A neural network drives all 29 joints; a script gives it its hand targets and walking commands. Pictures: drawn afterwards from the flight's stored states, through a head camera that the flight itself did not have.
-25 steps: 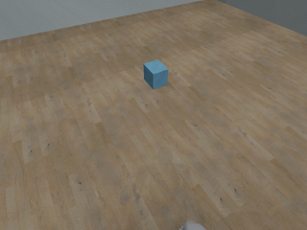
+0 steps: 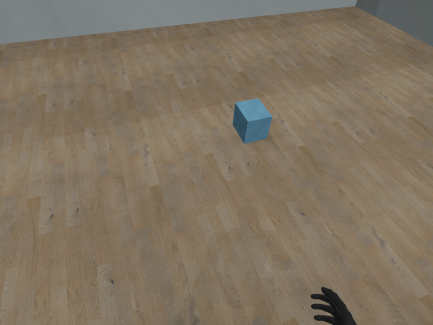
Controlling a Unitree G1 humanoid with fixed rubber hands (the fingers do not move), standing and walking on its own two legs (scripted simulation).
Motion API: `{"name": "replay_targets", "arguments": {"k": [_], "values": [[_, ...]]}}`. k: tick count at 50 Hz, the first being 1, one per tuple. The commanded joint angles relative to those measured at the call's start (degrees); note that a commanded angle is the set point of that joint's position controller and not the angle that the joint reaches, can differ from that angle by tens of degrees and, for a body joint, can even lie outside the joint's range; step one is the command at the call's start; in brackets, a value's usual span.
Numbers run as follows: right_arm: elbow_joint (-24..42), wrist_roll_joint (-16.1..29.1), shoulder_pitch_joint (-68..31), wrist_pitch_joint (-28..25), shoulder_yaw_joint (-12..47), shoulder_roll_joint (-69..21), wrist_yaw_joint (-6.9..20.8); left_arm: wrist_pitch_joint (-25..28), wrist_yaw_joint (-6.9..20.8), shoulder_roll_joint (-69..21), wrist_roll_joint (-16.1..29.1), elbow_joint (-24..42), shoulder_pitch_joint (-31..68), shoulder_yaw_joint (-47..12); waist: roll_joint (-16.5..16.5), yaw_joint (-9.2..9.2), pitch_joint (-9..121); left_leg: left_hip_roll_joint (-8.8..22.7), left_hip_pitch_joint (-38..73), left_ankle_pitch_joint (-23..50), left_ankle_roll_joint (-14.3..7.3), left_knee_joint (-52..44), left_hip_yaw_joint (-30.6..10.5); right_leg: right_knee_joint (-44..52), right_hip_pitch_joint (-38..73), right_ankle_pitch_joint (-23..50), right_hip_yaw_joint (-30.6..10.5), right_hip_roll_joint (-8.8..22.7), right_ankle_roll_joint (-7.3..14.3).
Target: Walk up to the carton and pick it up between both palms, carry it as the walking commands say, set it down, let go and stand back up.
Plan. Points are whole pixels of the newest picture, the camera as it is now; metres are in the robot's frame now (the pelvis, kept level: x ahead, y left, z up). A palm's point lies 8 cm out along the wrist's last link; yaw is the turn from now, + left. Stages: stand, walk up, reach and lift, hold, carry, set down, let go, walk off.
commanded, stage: walk up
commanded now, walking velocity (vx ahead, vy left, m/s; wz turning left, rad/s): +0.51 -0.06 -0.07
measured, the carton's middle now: (251, 120) +1.46 -0.14 -0.67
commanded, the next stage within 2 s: none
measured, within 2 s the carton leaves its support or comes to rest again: neither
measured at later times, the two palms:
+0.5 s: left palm (162, 221) +0.38 +0.18 -0.13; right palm out of the picture +0.18 -0.28 -0.16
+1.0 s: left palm (171, 168) +0.56 +0.19 -0.14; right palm (337, 203) +0.47 -0.28 -0.12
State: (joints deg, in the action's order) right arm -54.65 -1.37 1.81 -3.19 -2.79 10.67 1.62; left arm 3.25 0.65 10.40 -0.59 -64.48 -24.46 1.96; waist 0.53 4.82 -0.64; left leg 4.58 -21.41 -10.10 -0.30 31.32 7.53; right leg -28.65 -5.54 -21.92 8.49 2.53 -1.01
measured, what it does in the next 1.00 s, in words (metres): walks ahead: right foot, then left foot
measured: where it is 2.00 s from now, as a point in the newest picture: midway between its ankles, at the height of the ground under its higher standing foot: (243, 193)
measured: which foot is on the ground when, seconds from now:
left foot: down 0.00-0.40, up 0.42-0.70, down 0.72-1.00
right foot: up 0.00-0.38, down 0.40-0.74, up 0.76-1.00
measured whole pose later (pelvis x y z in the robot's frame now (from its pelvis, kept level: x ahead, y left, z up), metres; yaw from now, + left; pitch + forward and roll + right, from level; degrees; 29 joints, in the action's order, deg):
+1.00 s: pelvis +0.49 -0.04 +0.01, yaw -2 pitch -1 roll -1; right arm -62.0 -0.7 19.5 -4.6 -2.0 8.8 -0.2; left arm 0.7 2.4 12.5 -1.6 -57.7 -11.2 2.8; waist 3.1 -0.5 -1.2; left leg 3.0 -5.3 -16.7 -1.6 23.7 11.3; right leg -55.1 -29.5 -10.2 2.1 6.5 -2.4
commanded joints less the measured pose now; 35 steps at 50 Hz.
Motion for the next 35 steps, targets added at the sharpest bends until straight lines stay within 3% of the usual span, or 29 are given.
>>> {"name": "replay_targets", "arguments": {"k": [1, 2, 3, 4, 5, 6, 9, 10, 11, 12, 13, 15, 16, 18, 19, 20, 21, 22, 23, 24, 26, 27, 28, 29, 30, 31, 33, 34, 35], "values": [[-4.84, -0.97, 28.73, -0.14, -4.51, 18.82, -1.67, 1.11, -0.08, 7.56, -0.53, 8.39, 11.48, 1.56, -13.66, -15.34, 8.13, 25.49, 34.29, -25.42, -11.20, -19.78, -37.53, -34.62, -38.19, -5.11, -8.14, 1.94, 1.86], [-4.07, -0.95, 23.44, -0.35, -3.37, 15.98, -1.60, 1.32, -0.14, 6.96, -0.77, 6.52, 9.39, 1.66, -8.50, -12.24, 4.58, 25.74, 32.56, -17.81, -11.52, -18.61, -34.37, -40.79, -40.61, -2.27, -9.48, 2.01, 1.95], [-3.51, -0.57, 18.95, -0.88, -3.08, 14.01, -1.89, 1.49, 0.10, 6.96, -0.66, 6.85, 8.93, 1.55, -7.96, -10.32, 3.66, 23.69, 29.58, -14.26, -11.83, -18.47, -29.82, -42.45, -40.21, 0.71, -9.71, 3.66, 2.18], [-2.81, -0.33, 15.67, -1.10, -1.84, 10.00, -1.93, 1.13, 0.53, 5.35, -0.77, 6.69, 9.71, 1.06, -7.58, -9.20, 0.82, 20.24, 23.87, -13.06, -10.34, -20.57, -25.56, -40.82, -37.55, 2.91, -9.18, 4.27, 1.45], [-2.65, 0.37, 13.83, -1.38, -1.57, 9.95, -2.15, -0.18, 1.07, 4.87, -1.30, 6.30, 8.37, 1.35, -9.28, -6.87, -2.33, 19.99, 18.69, -8.90, -8.79, -21.05, -23.73, -39.96, -35.54, 4.91, -10.22, 5.45, 0.32], [-3.61, 0.53, 14.88, -1.60, -1.20, 9.70, -2.24, -1.27, 1.43, 5.72, -1.37, 5.67, 7.41, 1.97, -3.92, -5.40, -5.42, 19.83, 15.11, 0.98, -6.53, -20.38, -21.48, -38.87, -33.81, 7.02, -11.16, 6.69, -0.79], [-4.17, 0.80, 15.87, -1.82, -1.24, 8.40, -2.45, -2.89, 2.60, 2.59, -1.35, 8.81, 8.38, 0.65, -9.21, -4.20, -5.21, 18.39, 12.36, 7.00, -6.30, -20.63, -14.36, -30.48, -30.54, 9.88, -10.15, 7.05, -2.48], [-4.76, 0.58, 16.27, -1.55, -1.41, 9.40, -2.38, -3.05, 3.01, 2.08, -1.16, 9.47, 11.99, 0.26, -11.01, -5.66, -3.97, 16.07, 13.34, 7.42, -5.91, -20.72, -9.63, -25.04, -29.49, 10.72, -8.05, 5.96, -2.58], [-5.27, 0.66, 17.52, -1.92, -1.61, 10.03, -2.57, -3.06, 3.10, 2.54, -1.35, 10.42, 14.91, 0.48, -9.32, -6.09, -4.32, 17.85, 15.10, 11.28, -6.06, -20.39, -11.56, -22.43, -29.67, 10.47, -8.80, 6.41, -2.22], [-5.63, 0.16, 20.58, -1.77, -1.33, 9.16, -2.24, -2.95, 3.33, 2.34, -1.00, 12.04, 17.93, 0.55, -7.70, -6.98, -5.40, 15.51, 13.89, 11.98, -5.50, -19.93, -10.04, -18.28, -27.79, 11.48, -6.43, 4.98, -2.40], [-5.91, 0.34, 19.06, -1.94, -1.88, 10.70, -2.12, -2.68, 3.45, 3.10, -0.49, 11.62, 17.56, 0.14, -14.60, -6.16, -5.51, 14.56, 13.43, 8.41, -4.67, -20.43, -6.56, -13.33, -24.25, 12.05, -5.86, 5.60, -1.69], [-6.13, 0.05, 19.44, -1.58, -1.53, 10.36, -1.29, -1.39, 3.26, 4.75, -0.54, 12.56, 19.89, 0.97, -15.63, -7.02, -4.88, 10.94, 7.67, 2.70, -5.69, -20.77, -4.77, -9.99, -15.22, 10.25, 0.86, 1.28, -1.32], [-6.52, -0.05, 20.17, -1.28, -1.49, 9.84, -1.02, -1.28, 2.86, 5.25, -0.53, 11.36, 17.92, 1.60, -12.58, -6.30, -4.46, 11.24, 7.37, 3.00, -5.51, -19.30, -4.65, -9.41, -12.42, 10.71, 1.00, 1.27, -1.01], [-6.29, -0.05, 21.09, -1.06, -1.34, 9.39, -0.64, -0.77, 2.25, 6.76, -0.67, 9.64, 13.35, 2.46, -5.52, -3.32, -1.87, 9.70, 6.33, 14.76, -3.82, -7.74, -1.16, -4.46, -3.44, 11.62, 4.01, -0.29, 0.83], [-6.20, -0.06, 20.46, -1.14, -0.58, 7.43, -0.31, -0.03, 1.18, 8.53, -1.06, 7.78, 6.03, 3.44, -3.00, 0.67, 2.80, 7.05, -1.43, 13.87, -2.22, 2.93, -0.28, -3.09, 9.71, 10.57, -0.03, 2.15, 3.46], [-3.50, 0.13, 17.11, -1.30, -0.41, 5.44, -0.42, -0.03, 0.54, 13.24, -1.55, 4.71, -4.26, 4.53, 9.17, 5.94, 8.53, 2.56, -10.51, 1.17, 0.22, 21.17, 1.72, 3.83, 18.79, 1.14, -14.09, 12.81, 6.93], [-0.46, 0.52, 12.27, -1.46, -0.20, 2.84, -0.62, 0.29, -0.23, 16.43, -1.46, 3.16, -9.46, 3.76, 16.66, 6.39, 8.99, -2.30, -18.24, -20.20, -0.41, 35.65, -1.06, 14.87, 19.60, 2.43, -32.35, 22.48, 11.01], [1.07, 0.57, 12.85, -1.89, 0.17, 4.36, -0.55, 0.43, -0.70, 18.71, -1.43, 3.42, -7.31, 4.47, 16.63, 4.16, 11.55, 1.32, -21.10, -20.71, -0.93, 42.15, -4.99, 14.85, 19.78, 3.64, -37.59, 26.43, 15.98], [-1.48, 0.99, 15.12, -1.95, 0.13, 3.55, -0.77, 0.53, -0.87, 14.83, -1.22, 5.44, -0.78, 3.85, 11.67, 1.68, 7.16, 3.85, -19.79, -17.24, -0.65, 42.01, -6.86, 15.56, 12.34, 3.21, -32.16, 24.51, 14.42], [-1.14, 0.97, 14.15, -1.89, 0.08, 4.88, -0.94, 0.73, -0.89, 13.97, -0.83, 5.78, 1.65, 3.54, 8.26, 0.67, 3.74, 4.34, -19.98, -16.48, -0.44, 41.59, -7.19, 16.72, 9.10, 3.45, -30.66, 22.64, 14.42], [-2.98, 0.79, 15.85, -0.73, -0.06, 3.88, -0.38, 1.48, -0.91, 10.31, -0.19, 7.46, 8.60, 2.94, 7.90, -2.97, 0.15, 6.99, -14.88, -13.39, 0.37, 34.02, -7.90, 16.37, 1.34, 9.33, -20.93, 20.49, 11.20], [-2.97, 0.36, 15.28, -0.04, -0.37, 2.96, -0.31, 1.70, -0.58, 8.75, -0.33, 7.28, 9.25, 2.35, 3.50, -3.28, -1.37, 7.12, -12.10, -12.63, 0.81, 30.30, -7.42, 18.28, -3.04, 8.49, -19.12, 20.22, 10.74], [-1.30, 0.31, 13.33, 0.40, -0.44, 3.29, -0.10, 1.80, -0.56, 8.93, -0.36, 7.16, 9.26, 2.26, 2.90, -3.68, -3.12, 6.49, -11.48, -13.76, 1.51, 25.31, -6.38, 18.55, -5.11, 11.55, -19.72, 20.54, 11.26], [-1.22, 0.50, 12.84, 0.69, -0.19, 1.67, -0.03, 1.63, -0.51, 8.55, -0.19, 7.46, 11.50, 2.22, 3.69, -4.57, -3.84, 7.24, -7.65, -13.21, 2.58, 19.87, -6.11, 19.62, -8.49, 12.08, -16.39, 20.33, 10.22], [-0.78, 0.76, 11.35, 1.09, 0.34, 2.07, 0.46, 1.61, -0.52, 9.21, -0.37, 7.57, 12.33, 2.47, 8.97, -5.04, -1.43, 5.57, -2.76, -11.04, 2.65, 15.32, -5.03, 19.11, -9.88, 9.33, -11.80, 16.16, 9.42], [-1.23, 0.59, 13.11, 1.57, -0.14, 2.64, 0.89, 1.39, -0.32, 8.97, -0.45, 7.87, 13.09, 2.33, 10.34, -6.54, -2.10, 4.61, 0.98, -8.46, 3.09, 12.81, -3.66, 20.19, -12.99, 4.50, -10.47, 15.46, 8.59], [-1.25, 1.13, 10.34, 1.45, -0.06, 2.07, 0.55, 0.95, -0.48, 8.68, -0.26, 6.44, 10.52, 2.26, 9.77, -5.76, -4.00, 2.50, 3.44, -4.05, 3.14, 5.80, -0.13, 19.08, -13.59, 2.04, -9.71, 12.73, 7.71], [-0.72, 1.10, 9.87, 0.97, -0.42, 2.51, 0.44, 0.92, -0.34, 9.78, -0.40, 5.91, 9.59, 2.47, 7.21, -6.45, -3.74, 1.42, 5.84, -1.37, 2.82, 3.06, 1.81, 17.33, -13.03, 1.24, -7.74, 11.58, 7.70], [-1.43, 0.55, 10.83, 0.79, -0.99, 3.43, 0.13, 0.91, -0.25, 9.44, -0.07, 5.24, 8.74, 1.95, 0.02, -8.10, -2.82, 0.46, 10.81, -0.02, 2.47, 0.07, 3.24, 13.59, -15.34, 2.04, -8.12, 10.87, 7.53]]}}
